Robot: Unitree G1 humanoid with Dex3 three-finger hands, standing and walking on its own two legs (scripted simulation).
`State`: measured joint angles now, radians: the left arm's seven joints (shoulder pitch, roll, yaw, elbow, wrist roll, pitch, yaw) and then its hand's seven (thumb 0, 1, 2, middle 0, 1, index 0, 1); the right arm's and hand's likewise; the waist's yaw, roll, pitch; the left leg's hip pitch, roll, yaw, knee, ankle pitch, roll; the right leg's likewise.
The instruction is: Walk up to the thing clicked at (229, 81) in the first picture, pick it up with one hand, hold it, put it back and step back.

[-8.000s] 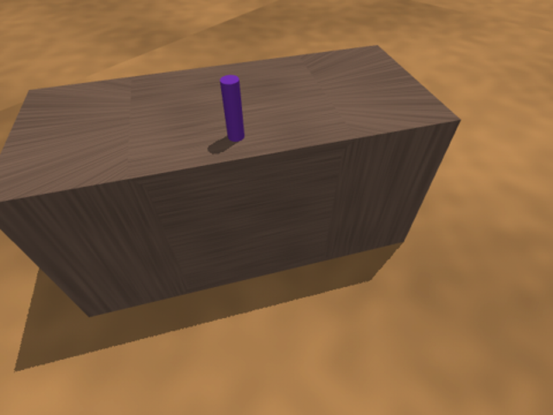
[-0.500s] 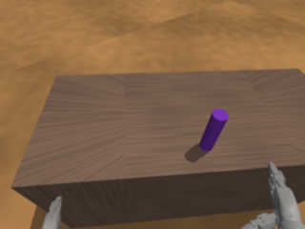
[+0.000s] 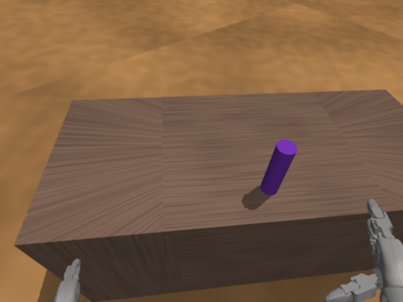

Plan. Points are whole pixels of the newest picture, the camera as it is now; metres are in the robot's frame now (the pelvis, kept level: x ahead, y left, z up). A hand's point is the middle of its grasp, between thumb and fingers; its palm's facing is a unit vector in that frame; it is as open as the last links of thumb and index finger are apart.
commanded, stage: go down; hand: right
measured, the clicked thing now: (276, 169) +0.43 -0.21 -0.04
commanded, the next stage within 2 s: none
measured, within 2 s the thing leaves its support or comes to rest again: neither
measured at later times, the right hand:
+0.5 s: hand (360, 216) +0.25 -0.31 +0.04, palm faces +0.26 +0.94 -0.20, open 17.3 cm
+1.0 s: hand (374, 198) +0.28 -0.35 +0.05, palm faces +0.24 +0.97 -0.02, open 17.3 cm
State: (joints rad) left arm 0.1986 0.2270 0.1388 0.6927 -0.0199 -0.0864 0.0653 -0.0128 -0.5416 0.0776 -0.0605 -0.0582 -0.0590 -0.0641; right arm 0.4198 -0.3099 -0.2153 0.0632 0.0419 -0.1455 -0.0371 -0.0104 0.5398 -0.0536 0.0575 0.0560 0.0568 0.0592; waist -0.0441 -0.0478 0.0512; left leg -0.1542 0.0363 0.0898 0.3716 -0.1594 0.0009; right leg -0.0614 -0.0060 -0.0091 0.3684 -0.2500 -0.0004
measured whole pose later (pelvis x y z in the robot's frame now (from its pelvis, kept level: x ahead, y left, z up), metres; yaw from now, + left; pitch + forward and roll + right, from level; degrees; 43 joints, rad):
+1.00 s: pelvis +0.00 -0.01 -0.01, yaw +0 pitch +4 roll +2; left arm 0.17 0.22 0.02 0.72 -0.02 -0.18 0.16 -0.01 -0.54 0.06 -0.07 -0.06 -0.07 -0.06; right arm -0.17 -0.53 -0.54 0.78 0.31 -0.34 0.46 -0.01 0.48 -0.06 0.05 0.05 0.05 0.05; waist 0.01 0.03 -0.05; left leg -0.38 0.04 0.09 0.51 -0.21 -0.01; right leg -0.33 -0.01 0.00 0.60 -0.34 -0.01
